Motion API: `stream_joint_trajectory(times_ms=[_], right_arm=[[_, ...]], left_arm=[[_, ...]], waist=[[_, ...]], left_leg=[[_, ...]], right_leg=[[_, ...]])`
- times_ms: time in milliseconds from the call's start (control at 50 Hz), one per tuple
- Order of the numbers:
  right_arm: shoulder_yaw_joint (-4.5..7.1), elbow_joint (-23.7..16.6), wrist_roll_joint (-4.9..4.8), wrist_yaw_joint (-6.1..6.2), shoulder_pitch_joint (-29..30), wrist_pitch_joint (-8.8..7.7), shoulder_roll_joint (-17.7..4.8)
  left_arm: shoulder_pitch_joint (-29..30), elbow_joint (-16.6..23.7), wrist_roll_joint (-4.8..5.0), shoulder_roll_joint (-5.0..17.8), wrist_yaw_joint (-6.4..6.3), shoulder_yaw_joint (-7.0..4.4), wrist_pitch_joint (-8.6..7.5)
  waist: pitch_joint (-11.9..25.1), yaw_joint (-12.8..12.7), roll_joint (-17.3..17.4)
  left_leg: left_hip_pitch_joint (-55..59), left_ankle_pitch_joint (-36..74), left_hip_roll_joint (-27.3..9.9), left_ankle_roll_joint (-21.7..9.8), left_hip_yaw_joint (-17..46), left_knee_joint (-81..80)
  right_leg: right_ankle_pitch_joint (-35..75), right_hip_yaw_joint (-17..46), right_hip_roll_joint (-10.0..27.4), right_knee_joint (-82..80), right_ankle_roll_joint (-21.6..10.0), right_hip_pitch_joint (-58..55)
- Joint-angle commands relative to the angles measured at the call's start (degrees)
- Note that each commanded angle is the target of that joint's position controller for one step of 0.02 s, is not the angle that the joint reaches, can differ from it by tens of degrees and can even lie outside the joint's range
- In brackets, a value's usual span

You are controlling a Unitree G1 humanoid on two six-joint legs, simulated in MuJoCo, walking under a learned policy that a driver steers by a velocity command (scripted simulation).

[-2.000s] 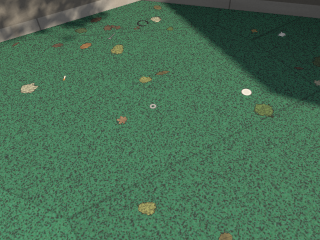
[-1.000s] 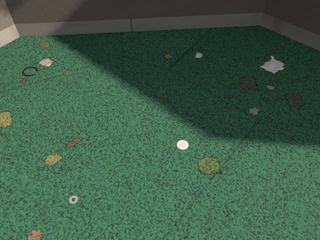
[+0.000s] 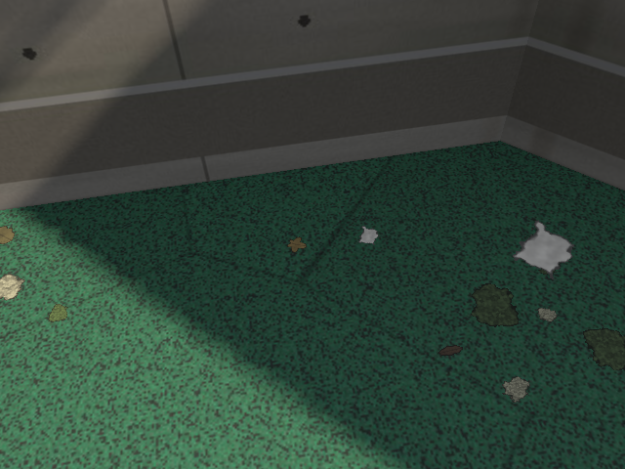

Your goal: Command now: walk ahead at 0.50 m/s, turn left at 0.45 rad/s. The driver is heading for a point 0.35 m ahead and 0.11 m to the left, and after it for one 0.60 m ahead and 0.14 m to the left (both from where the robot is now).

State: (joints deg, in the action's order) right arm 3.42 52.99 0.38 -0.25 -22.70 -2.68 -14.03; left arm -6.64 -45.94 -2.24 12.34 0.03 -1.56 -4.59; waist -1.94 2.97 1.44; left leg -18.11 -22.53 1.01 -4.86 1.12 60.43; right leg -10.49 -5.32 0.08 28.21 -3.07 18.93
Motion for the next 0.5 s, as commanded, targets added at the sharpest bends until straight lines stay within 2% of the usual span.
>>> stream_joint_trajectory(times_ms=[20,100,200,260,320,340,380,400,420,440,460,480,500], right_arm=[[1.09,-3.56,1.29,-1.08,-0.65,0.92,-3.11],[1.12,-5.83,1.53,-2.25,4.2,2.45,-2.13],[0.44,-9.57,1.48,-3.29,13.99,2.57,-1.65],[-0.29,-11.93,1.65,-3.95,20.05,2.38,-1.21],[-0.34,-13.76,1.92,-4.22,23.43,2.31,-1.88],[-0.23,-14.06,2.03,-4.14,23.52,2.32,-2.17],[0.33,-13.67,2.19,-3.62,20.6,2.34,-3.15],[0.91,-12.5,2.17,-3.25,15.97,2.08,-4.07],[1.77,-10.09,2.44,-2.62,8.02,1.47,-5.26],[3.46,-7.49,3.12,-1.66,-1.1,1.1,-9.77],[5.03,-8.53,2.45,-1.01,0.86,1.23,-17.17],[4.98,-9.35,0.96,-0.6,-2.06,2.04,-16.45],[4.42,-8.34,0.72,-0.09,1.1,2.24,-14.58]], left_arm=[[-6.71,0.21,0.7,4.86,-0.55,-1.51,-0.94],[-10.11,-1.58,1.46,6.0,-0.62,-2.11,-2.42],[-13.22,-3.35,1.03,6.16,-0.54,-2.23,-2.19],[-15.04,-4.15,1.06,7.66,-0.76,-2.61,-1.99],[-17.5,-5.36,0.98,8.9,-1.12,-2.98,-1.19],[-17.73,-5.62,0.91,9.36,-1.25,-3.08,-0.79],[-17.59,-5.91,0.83,11.18,-1.54,-3.49,0.06],[-17.41,-5.92,0.82,12.1,-1.56,-3.72,0.69],[-16.72,-5.53,1.08,12.59,-1.46,-3.8,1.27],[-16.48,-3.97,1.0,11.27,-1.28,-3.38,1.34],[-18.39,0.64,1.28,3.89,0.06,-1.88,0.91],[-10.04,2.45,0.79,9.04,0.27,-2.78,0.19],[-6.51,3.8,1.63,8.34,0.5,-2.53,-0.47]], waist=[[0.89,-2.44,-7.31],[0.82,-1.8,-5.98],[-1.94,-3.16,-5.59],[-3.17,-4.7,-5.79],[-3.87,-5.57,-5.59],[-3.59,-5.33,-5.8],[-0.88,-3.56,-7.31],[2.04,-1.51,-7.44],[6.73,2.12,-5.87],[12.7,5.84,-0.6],[16.52,0.95,13.35],[17.67,5.04,3.37],[9.14,3.18,1.4]], left_leg=[[-15.13,4.81,-5.64,0.73,1.86,4.95],[-19.25,10.73,-6.44,2.06,0.83,4.69],[-22.67,19.57,-6.55,2.97,-1.23,-6.66],[-19.84,22.08,-5.98,1.89,-4.56,-15.95],[-18.25,17.78,-4.68,-0.32,-7.35,-21.3],[-16.85,15.34,-3.64,-1.3,-8.33,-22.62],[-10.84,9.04,0.18,-3.64,-10.62,-24.02],[-5.72,6.61,2.5,-5.04,-11.03,-25.27],[4.59,8.33,4.52,-6.66,-10.46,-29.6],[19.57,4.19,-1.88,-9.41,0.09,-32.93],[37.25,4.86,-19.3,-17.94,31.07,-36.9],[36.73,5.58,-20.7,-18.49,40.68,-44.01],[30.56,10.97,-19.5,-16.77,30.59,-44.49]], right_leg=[[0.85,15.6,15.72,-18.31,-4.44,-12.1],[10.69,7.58,15.35,-19.89,-5.14,-13.06],[15.22,-0.46,13.98,-20.26,-5.13,-14.62],[17.43,-3.86,14.71,-19.92,-4.73,-16.24],[23.1,-6.27,16.1,-17.38,-4.12,-21.31],[28.43,-7.3,16.31,-15.23,-3.77,-22.83],[46.22,-9.31,16.46,-6.85,-3.07,-25.1],[51.63,-9.83,16.38,1.09,-2.97,-25.46],[48.14,-10.82,15.62,13.01,-2.02,-21.88],[30.95,-11.0,13.96,29.7,-0.02,-9.92],[-21.31,-7.68,2.49,49.92,3.89,17.4],[-19.8,4.88,0.69,54.18,3.92,24.26],[-12.9,6.21,4.04,52.07,3.14,27.21]])
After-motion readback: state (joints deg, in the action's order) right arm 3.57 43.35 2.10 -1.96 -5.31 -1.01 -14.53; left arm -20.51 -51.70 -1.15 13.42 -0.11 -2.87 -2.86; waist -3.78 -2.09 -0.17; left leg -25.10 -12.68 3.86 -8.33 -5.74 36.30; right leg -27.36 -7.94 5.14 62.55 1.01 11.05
